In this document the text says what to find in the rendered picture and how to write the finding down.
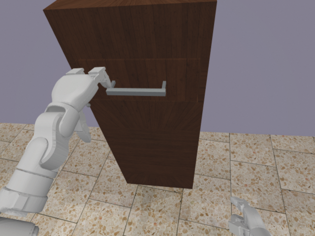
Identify right robot hand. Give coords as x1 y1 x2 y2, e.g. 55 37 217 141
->
228 196 266 236

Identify drawer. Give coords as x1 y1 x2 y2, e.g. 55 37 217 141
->
75 58 200 101

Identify left robot forearm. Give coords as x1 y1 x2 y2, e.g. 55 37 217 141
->
0 102 80 217

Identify left robot upper arm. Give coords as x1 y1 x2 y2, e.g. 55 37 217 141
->
0 217 39 236

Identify handle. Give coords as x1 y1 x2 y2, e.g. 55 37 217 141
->
106 81 166 96

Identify cabinet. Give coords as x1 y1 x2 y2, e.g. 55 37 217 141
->
43 0 217 189

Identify left robot hand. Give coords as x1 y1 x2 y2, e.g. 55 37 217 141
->
52 67 111 143

